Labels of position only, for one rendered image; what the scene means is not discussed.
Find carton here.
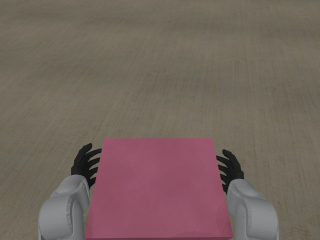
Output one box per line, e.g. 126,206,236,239
84,138,234,240

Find robot right forearm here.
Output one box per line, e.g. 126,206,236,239
227,179,279,240

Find right robot hand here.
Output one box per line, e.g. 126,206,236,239
216,149,244,195

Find left robot hand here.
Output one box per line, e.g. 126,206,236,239
71,143,102,189

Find robot left forearm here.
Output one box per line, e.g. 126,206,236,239
38,174,90,240

